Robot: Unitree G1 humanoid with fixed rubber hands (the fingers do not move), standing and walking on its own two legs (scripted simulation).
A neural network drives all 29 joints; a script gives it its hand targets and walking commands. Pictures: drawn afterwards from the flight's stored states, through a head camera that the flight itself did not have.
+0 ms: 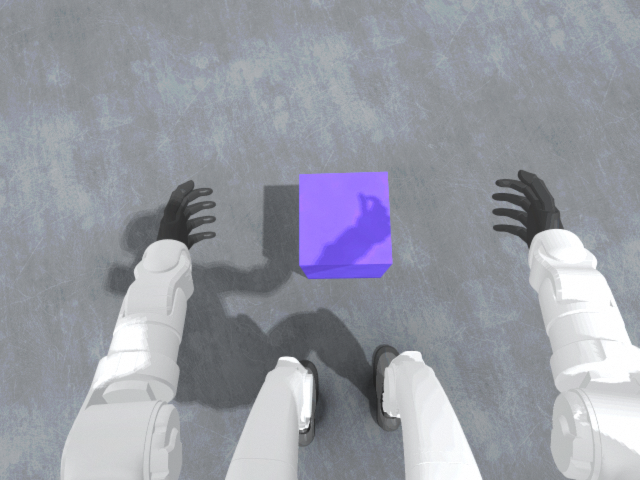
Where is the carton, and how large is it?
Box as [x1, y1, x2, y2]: [299, 172, 391, 278]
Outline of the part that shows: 387,172 299,174 299,265 308,278 380,277 391,264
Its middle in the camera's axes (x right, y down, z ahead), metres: +0.06 -0.02 +0.98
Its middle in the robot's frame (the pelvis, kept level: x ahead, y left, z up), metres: +0.51 +0.00 -0.57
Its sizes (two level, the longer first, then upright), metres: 0.210 0.200 0.250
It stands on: the floor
